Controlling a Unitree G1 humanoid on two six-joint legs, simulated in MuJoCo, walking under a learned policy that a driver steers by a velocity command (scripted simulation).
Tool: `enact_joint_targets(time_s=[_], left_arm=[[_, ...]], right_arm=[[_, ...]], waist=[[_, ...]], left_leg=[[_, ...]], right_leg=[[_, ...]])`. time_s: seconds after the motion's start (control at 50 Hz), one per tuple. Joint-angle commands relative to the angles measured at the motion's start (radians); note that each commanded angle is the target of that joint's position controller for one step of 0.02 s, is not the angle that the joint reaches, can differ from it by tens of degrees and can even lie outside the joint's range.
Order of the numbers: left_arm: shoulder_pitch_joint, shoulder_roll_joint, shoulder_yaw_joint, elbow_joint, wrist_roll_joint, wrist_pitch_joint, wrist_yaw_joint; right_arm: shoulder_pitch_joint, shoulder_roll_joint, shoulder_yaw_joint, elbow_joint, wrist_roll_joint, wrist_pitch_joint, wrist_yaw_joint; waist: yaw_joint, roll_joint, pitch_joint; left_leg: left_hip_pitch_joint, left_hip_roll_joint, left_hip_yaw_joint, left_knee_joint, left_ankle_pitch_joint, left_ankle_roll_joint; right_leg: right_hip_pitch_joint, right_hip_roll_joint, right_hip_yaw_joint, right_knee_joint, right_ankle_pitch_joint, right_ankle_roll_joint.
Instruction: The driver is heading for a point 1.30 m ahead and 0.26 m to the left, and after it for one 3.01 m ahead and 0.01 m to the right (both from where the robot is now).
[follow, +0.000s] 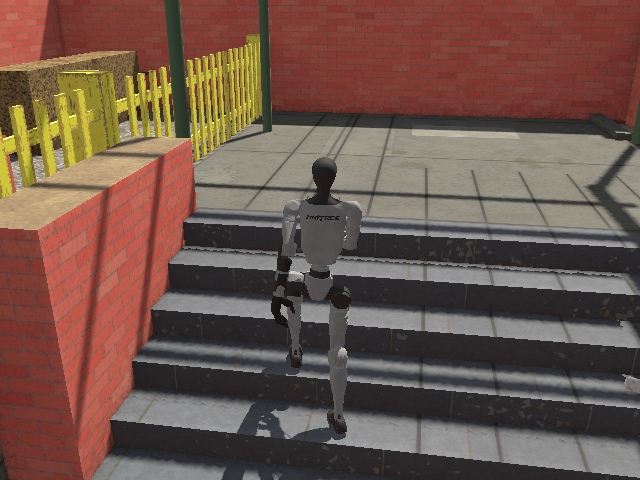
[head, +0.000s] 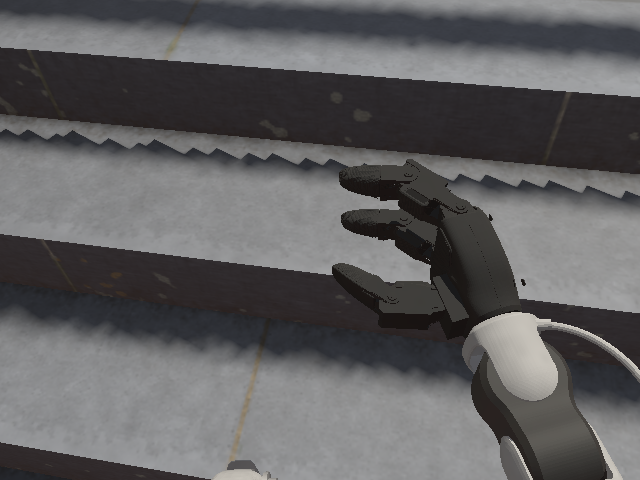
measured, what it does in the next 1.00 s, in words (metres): climbs, turning left: left foot 0.16 m higher, then right foot 0.16 m higher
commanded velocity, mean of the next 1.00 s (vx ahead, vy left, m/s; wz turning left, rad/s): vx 1.00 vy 0.00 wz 0.36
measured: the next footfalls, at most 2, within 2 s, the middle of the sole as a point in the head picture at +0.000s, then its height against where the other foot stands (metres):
left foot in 0.04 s outside the picture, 0.16 m higher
right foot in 0.46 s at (448, 439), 0.16 m higher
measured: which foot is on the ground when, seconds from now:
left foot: up 0.00-0.02, down 0.04-0.48, up 0.50-0.88, down 0.90-1.00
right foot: down 0.00-0.04, up 0.06-0.44, down 0.46-0.90, up 0.92-1.00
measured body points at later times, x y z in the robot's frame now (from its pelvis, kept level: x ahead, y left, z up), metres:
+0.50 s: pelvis +0.30 -0.02 +0.17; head +0.29 +0.01 +0.62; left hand +0.56 +0.14 +0.19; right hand +0.28 -0.22 +0.03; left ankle +0.18 +0.10 -0.55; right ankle +0.39 -0.14 -0.45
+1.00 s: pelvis +0.59 +0.14 +0.29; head +0.62 +0.16 +0.74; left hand +0.54 +0.41 +0.17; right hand +0.84 +0.01 +0.18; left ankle +0.53 +0.24 -0.44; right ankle +0.54 -0.08 -0.15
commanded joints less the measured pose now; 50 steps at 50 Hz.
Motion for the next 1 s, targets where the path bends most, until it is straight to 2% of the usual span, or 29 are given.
enact_joint_targets(time_s=[0.02, 0.04, 0.06, 0.08, 0.1, 0.14, 0.16, 0.2, 0.3, 0.34, 0.38, 0.42, 0.46, 0.48, 0.5, 0.52, 0.54, 0.56, 0.6, 0.66, 0.76, 0.82, 0.86, 0.88, 0.9, 0.92, 0.94, 0.96, 1.0], left_arm=[[-0.372, 0.456, 0.128, -0.181, 0.047, -0.038, 0.026], [-0.455, 0.334, 0.112, -0.231, 0.062, -0.051, 0.019], [-0.478, 0.073, 0.055, -0.306, 0.095, -0.062, -0.030], [-0.440, 0.019, 0.038, -0.383, 0.106, -0.088, -0.087], [-0.474, -0.016, 0.011, -0.454, 0.074, -0.102, -0.129], [-0.486, -0.082, -0.046, -0.490, 0.096, -0.082, -0.146], [-0.424, -0.129, -0.079, -0.479, 0.095, -0.083, -0.145], [-0.328, -0.077, -0.092, -0.441, 0.066, -0.072, -0.131], [-0.753, -0.103, -0.157, -0.626, 0.064, -0.075, -0.057], [-0.935, -0.081, -0.167, -0.706, 0.065, -0.094, -0.051], [-1.015, -0.114, -0.183, -0.752, 0.086, -0.103, -0.033], [-0.802, -0.006, -0.099, -0.670, 0.045, -0.099, 0.000], [-0.397, 0.230, 0.020, -0.565, -0.011, -0.107, -0.001], [-0.146, 0.349, 0.062, -0.469, 0.014, -0.111, -0.013], [-0.099, 0.407, 0.083, -0.390, 0.038, -0.091, 0.000], [-0.218, 0.282, 0.062, -0.383, 0.011, -0.078, 0.027], [-0.308, 0.164, 0.031, -0.337, 0.001, -0.069, 0.023], [-0.354, -0.004, -0.008, -0.268, 0.025, -0.058, 0.008], [-0.388, -0.125, -0.024, -0.161, 0.064, -0.039, -0.004], [-0.371, -0.006, 0.018, -0.111, 0.053, -0.024, -0.016], [-0.337, 0.213, 0.047, -0.131, 0.067, -0.060, 0.026], [-0.240, 0.360, 0.078, -0.126, 0.027, -0.036, 0.032], [-0.193, 0.362, 0.076, -0.156, 0.046, -0.020, 0.020], [-0.239, 0.399, 0.090, -0.160, -0.004, -0.012, 0.023], [-0.320, 0.364, 0.090, -0.207, -0.041, -0.031, 0.028], [-0.426, 0.193, 0.058, -0.270, -0.004, -0.061, 0.018], [-0.278, 0.018, 0.026, -0.290, -0.002, -0.108, -0.013], [-0.369, 0.093, 0.043, -0.310, -0.035, -0.129, -0.031], [-0.574, -0.027, -0.018, -0.444, -0.056, -0.086, -0.044]], right_arm=[[0.602, -0.442, -0.238, 0.135, 0.065, 0.048, -0.078], [0.827, -0.508, -0.259, 0.276, 0.056, 0.067, -0.072], [0.897, -0.492, -0.239, 0.405, 0.024, 0.085, -0.070], [0.690, -0.278, -0.182, 0.385, 0.014, 0.091, -0.076], [0.588, -0.132, -0.143, 0.434, 0.021, 0.087, -0.068], [0.577, -0.013, -0.120, 0.538, 0.034, 0.084, -0.032], [0.594, -0.030, -0.122, 0.581, 0.024, 0.086, -0.009], [0.584, -0.078, -0.126, 0.597, 0.022, 0.092, 0.000], [0.732, -0.192, -0.127, 0.653, 0.021, 0.063, -0.011], [0.850, -0.211, -0.135, 0.659, 0.054, 0.072, -0.024], [0.893, -0.264, -0.163, 0.635, 0.065, 0.097, -0.061], [0.865, -0.307, -0.182, 0.636, 0.063, 0.079, -0.079], [0.687, -0.430, -0.223, 0.609, 0.035, 0.054, -0.069], [0.572, -0.387, -0.223, 0.544, 0.018, 0.031, -0.060], [0.565, -0.139, -0.189, 0.444, 0.042, 0.006, -0.032], [0.507, -0.139, -0.183, 0.428, 0.032, -0.011, 0.010], [0.381, -0.078, -0.162, 0.332, 0.051, 0.012, 0.018], [0.399, -0.073, -0.149, 0.299, 0.054, 0.052, 0.017], [0.506, -0.089, -0.149, 0.312, 0.074, 0.114, 0.025], [0.482, -0.067, -0.125, 0.261, 0.099, 0.148, 0.021], [0.441, -0.218, -0.151, 0.216, 0.046, 0.162, 0.023], [0.275, -0.251, -0.165, 0.167, 0.060, 0.141, 0.033], [0.384, -0.358, -0.221, 0.195, 0.070, 0.100, 0.034], [0.543, -0.358, -0.246, 0.264, 0.050, 0.116, 0.025], [0.650, -0.382, -0.262, 0.347, 0.012, 0.124, 0.020], [0.710, -0.407, -0.254, 0.403, -0.017, 0.127, 0.008], [0.743, -0.448, -0.238, 0.398, -0.066, 0.122, -0.006], [0.880, -0.400, -0.242, 0.467, -0.071, 0.130, 0.001], [0.845, -0.279, -0.216, 0.552, -0.014, 0.128, 0.000]], waist=[[-0.443, -0.121, -0.399], [-0.415, 0.115, -0.387], [-0.277, 0.710, -0.302], [-0.134, 0.611, -0.153], [-0.025, 0.407, 0.028], [0.083, 0.068, 0.078], [0.129, 0.004, 0.034], [0.175, 0.024, 0.057], [0.046, 0.107, 0.152], [-0.042, 0.036, 0.085], [-0.068, 0.064, -0.056], [0.054, 0.226, -0.255], [0.283, 0.358, -0.381], [0.346, 0.168, -0.481], [0.236, -0.381, -0.464], [0.191, -0.246, -0.236], [0.111, -0.173, 0.025], [0.020, -0.063, 0.099], [-0.094, -0.003, 0.141], [-0.134, 0.029, 0.174], [-0.132, 0.075, 0.052], [-0.101, 0.017, -0.040], [-0.134, 0.001, -0.120], [-0.210, -0.100, -0.139], [-0.223, -0.114, -0.065], [-0.187, 0.152, 0.008], [-0.083, 0.321, -0.229], [-0.175, 0.207, -0.383], [-0.148, 0.190, -0.230]], left_leg=[[1.076, -0.090, -0.095, -0.346, -0.074, 0.012], [1.167, 0.010, -0.406, -0.558, -0.211, 0.085], [1.144, 0.155, -0.995, -1.053, -0.597, 0.214], [0.959, 0.234, -1.375, -1.293, -0.788, 0.271], [0.778, 0.231, -1.246, -1.256, -0.722, 0.274], [0.608, 0.115, -0.800, -1.014, -0.292, 0.185], [0.580, 0.063, -0.640, -0.957, -0.111, 0.163], [0.507, 0.038, -0.515, -0.991, -0.028, 0.192], [0.471, 0.066, -0.676, -1.126, -0.113, 0.239], [0.507, 0.064, -0.701, -1.176, -0.083, 0.250], [0.389, 0.105, -0.639, -1.310, 0.127, 0.278], [0.573, 0.098, -0.529, -1.192, 0.936, 0.242], [0.848, 0.087, -0.503, -0.739, 1.588, 0.208], [0.688, 0.046, -0.485, -0.432, 1.483, 0.235], [0.187, -0.148, -0.422, 0.042, 0.420, 0.176], [-0.031, -0.111, -0.493, 0.446, 0.340, 0.160], [-0.134, -0.051, -0.391, 0.561, 0.338, 0.150], [-0.109, -0.016, -0.328, 0.601, 0.342, 0.155], [-0.042, 0.032, -0.307, 0.640, 0.331, 0.153], [-0.108, 0.072, -0.318, 0.552, 0.323, 0.120], [0.190, 0.084, -0.135, 0.100, 0.420, 0.095], [0.486, -0.007, 0.059, -0.273, 0.188, 0.136], [0.769, -0.078, 0.042, -0.658, 0.344, 0.148], [0.985, -0.026, -0.030, -1.014, 0.546, 0.151], [1.153, 0.036, -0.101, -1.201, 0.725, 0.137], [1.370, 0.223, -0.290, -1.090, 1.312, 0.153], [1.583, 0.382, -0.330, -0.626, 1.862, 0.195], [1.641, 0.407, -0.388, -0.706, 1.442, 0.253], [1.563, 0.389, -0.388, -0.952, 0.546, 0.212]], right_leg=[[-0.259, -0.137, 0.050, 0.356, 1.711, -0.069], [-0.348, -0.103, 0.075, 0.708, 1.338, -0.082], [-0.690, 0.184, 0.053, 1.216, 0.166, -0.084], [-0.891, 0.212, 0.134, 1.699, 0.106, -0.101], [-1.017, 0.171, 0.060, 1.870, 0.085, -0.122], [-1.115, 0.071, -0.052, 2.025, 0.019, -0.134], [-1.123, 0.025, -0.067, 2.030, 0.069, -0.117], [-1.167, -0.028, -0.127, 1.973, 0.060, -0.018], [-1.436, -0.097, -0.208, 2.094, -0.043, 0.086], [-1.332, -0.115, -0.249, 1.693, -0.043, 0.118], [-0.839, -0.108, -0.355, 1.366, -0.148, 0.145], [-0.404, -0.001, -0.388, 1.125, -0.416, 0.145], [-0.223, -0.023, -0.155, 0.823, -0.538, 0.058], [0.023, -0.141, 0.124, 0.669, -0.562, -0.018], [0.198, -0.411, 0.848, 0.137, -0.798, -0.151], [0.046, -0.501, 1.052, 0.026, -0.862, -0.184], [-0.188, -0.479, 0.744, 0.074, -0.760, -0.134], [-0.334, -0.428, 0.447, 0.181, -0.588, -0.072], [-0.470, -0.357, 0.055, 0.215, -0.330, 0.048], [-0.450, -0.344, -0.205, 0.124, -0.130, 0.103], [-0.289, -0.250, -0.463, -0.061, 0.170, 0.055], [-0.062, -0.265, -0.471, 0.002, 0.991, 0.014], [0.063, -0.256, -0.404, 0.340, 1.426, 0.018], [0.028, -0.253, -0.360, 0.489, 1.342, 0.033], [-0.174, -0.153, -0.341, 0.814, 0.974, 0.052], [-0.690, 0.035, -0.303, 1.442, -0.208, 0.089], [-1.006, 0.074, -0.039, 1.916, -0.353, 0.043], [-1.165, 0.077, -0.038, 2.107, -0.318, 0.039], [-1.499, -0.024, -0.136, 2.153, -0.373, 0.050]])
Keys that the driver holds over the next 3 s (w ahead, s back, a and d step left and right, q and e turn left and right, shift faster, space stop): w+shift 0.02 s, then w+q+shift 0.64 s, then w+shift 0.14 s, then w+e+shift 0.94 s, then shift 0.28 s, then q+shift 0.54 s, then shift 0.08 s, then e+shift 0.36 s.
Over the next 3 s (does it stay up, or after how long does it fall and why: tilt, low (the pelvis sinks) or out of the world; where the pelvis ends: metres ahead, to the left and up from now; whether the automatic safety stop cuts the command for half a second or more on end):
stays up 1.39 0.22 0.61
